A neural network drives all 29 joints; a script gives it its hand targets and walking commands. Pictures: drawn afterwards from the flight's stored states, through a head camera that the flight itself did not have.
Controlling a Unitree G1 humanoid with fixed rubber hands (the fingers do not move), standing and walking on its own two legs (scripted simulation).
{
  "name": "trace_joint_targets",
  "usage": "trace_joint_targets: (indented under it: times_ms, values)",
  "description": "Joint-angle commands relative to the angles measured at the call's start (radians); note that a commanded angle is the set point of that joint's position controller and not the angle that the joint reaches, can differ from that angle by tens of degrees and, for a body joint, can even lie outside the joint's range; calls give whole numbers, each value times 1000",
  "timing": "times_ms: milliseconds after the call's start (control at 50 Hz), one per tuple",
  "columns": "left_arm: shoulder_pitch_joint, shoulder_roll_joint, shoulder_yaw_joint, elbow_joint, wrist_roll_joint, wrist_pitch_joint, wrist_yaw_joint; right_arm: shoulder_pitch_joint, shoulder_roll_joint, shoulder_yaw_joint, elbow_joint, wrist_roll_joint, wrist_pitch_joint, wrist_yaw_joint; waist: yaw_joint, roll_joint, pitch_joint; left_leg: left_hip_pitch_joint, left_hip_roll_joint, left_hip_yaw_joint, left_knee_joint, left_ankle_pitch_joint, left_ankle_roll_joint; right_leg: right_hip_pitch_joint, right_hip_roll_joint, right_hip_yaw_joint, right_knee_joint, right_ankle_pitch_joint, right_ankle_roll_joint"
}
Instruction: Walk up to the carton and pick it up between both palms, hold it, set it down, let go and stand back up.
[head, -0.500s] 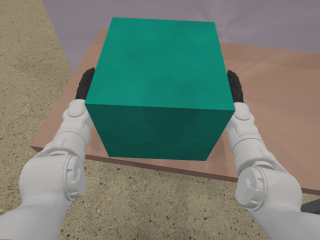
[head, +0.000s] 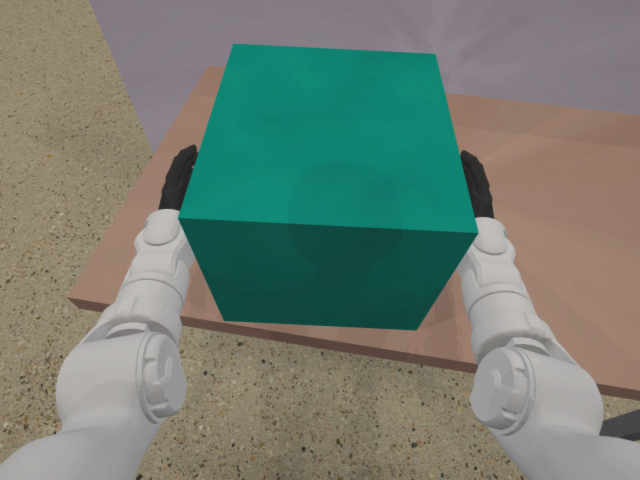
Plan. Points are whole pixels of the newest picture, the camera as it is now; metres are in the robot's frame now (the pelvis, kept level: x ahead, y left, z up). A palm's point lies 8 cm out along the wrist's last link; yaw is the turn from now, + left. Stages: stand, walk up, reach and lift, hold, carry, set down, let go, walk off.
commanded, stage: reach and lift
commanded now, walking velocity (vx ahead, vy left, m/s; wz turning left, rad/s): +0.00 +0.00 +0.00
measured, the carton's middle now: (327, 190) +0.50 +0.01 +0.05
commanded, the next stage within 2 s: none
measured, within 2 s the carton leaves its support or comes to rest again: leaves its support in 0.12 s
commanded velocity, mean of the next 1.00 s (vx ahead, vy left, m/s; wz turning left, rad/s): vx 0.00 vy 0.00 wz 0.00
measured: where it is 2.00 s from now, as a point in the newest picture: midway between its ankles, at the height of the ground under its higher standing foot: outside the picture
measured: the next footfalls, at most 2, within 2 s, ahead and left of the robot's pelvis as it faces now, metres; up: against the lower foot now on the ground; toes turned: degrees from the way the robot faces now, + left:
none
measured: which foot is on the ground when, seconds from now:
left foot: down 0.00-1.00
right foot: down 0.00-1.00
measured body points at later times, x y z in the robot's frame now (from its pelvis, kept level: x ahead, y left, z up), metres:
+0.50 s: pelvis -0.01 +0.00 +0.00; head +0.03 +0.02 +0.45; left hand +0.42 +0.20 +0.08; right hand +0.42 -0.19 +0.08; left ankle -0.01 +0.08 -0.75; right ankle -0.02 -0.10 -0.75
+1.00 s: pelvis -0.01 +0.00 +0.00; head -0.01 +0.01 +0.45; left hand +0.41 +0.19 +0.13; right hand +0.41 -0.19 +0.14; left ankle -0.01 +0.08 -0.75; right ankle -0.02 -0.10 -0.75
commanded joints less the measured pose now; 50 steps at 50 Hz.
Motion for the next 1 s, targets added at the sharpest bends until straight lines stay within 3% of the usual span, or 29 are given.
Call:
trace_joint_targets:
  times_ms: [0, 160, 260, 400, 460, 580, 660, 720, 840, 920, 980]
  values:
    - [-663, -433, -160, -161, 21, -57, -87, -549, 497, 269, -103, -42, -82, 115, -9, 43, -649, 292, 37, -33, 39, 511, -92, 243, -36, 35, 63, 445, 55]
    - [-693, -501, -232, -210, -7, -114, -70, -579, 500, 318, -88, -28, -179, 113, -21, 69, -731, 383, 52, -49, 70, 662, -123, 218, -21, 20, 65, 498, 43]
    - [-635, -478, -232, -183, 0, -73, -73, -546, 468, 337, -23, 14, -155, 106, -23, 59, -573, 386, 46, -50, 41, 556, -116, 213, -20, 27, 32, 400, 35]
    - [-688, -516, -304, -262, -71, -26, -58, -634, 485, 411, -143, 96, -102, 110, -11, 54, -665, 356, 34, -53, 23, 469, -103, 237, -18, 38, 28, 354, 33]
    - [-765, -573, -376, -333, -133, -49, -41, -717, 510, 460, -219, 134, -119, 117, -16, 61, -815, 376, 34, -64, 48, 523, -116, 229, -11, 41, 43, 405, 31]
    - [-755, -548, -357, -312, -139, -27, -56, -670, 529, 486, -166, 159, -59, 110, -16, 15, -685, 276, 20, -67, -4, 344, -85, 294, -33, 71, 44, 393, 42]
    - [-677, -501, -310, -281, -119, 60, -79, -634, 505, 498, -133, 206, 27, 102, -3, -5, -503, 243, 13, -66, -58, 237, -57, 333, -38, 81, 27, 327, 51]
    - [-667, -527, -342, -349, -133, 121, -82, -647, 496, 513, -173, 243, 56, 97, -17, -5, -500, 307, 11, -70, -52, 294, -66, 306, -25, 74, 14, 333, 48]
    - [-689, -637, -468, -582, -187, 175, -50, -707, 514, 605, -343, 324, 66, 90, -35, 52, -675, 480, 13, -97, 24, 553, -117, 275, 11, 59, 3, 429, 30]
    - [-627, -614, -461, -638, -168, 258, -53, -643, 497, 620, -330, 349, 135, 85, -43, 44, -552, 481, 7, -101, 9, 502, -106, 274, 10, 66, -12, 384, 36]
    - [-595, -611, -466, -717, -169, 322, -60, -644, 488, 646, -389, 383, 166, 75, -46, 27, -541, 474, 0, -100, -1, 477, -99, 311, 12, 70, -6, 408, 47]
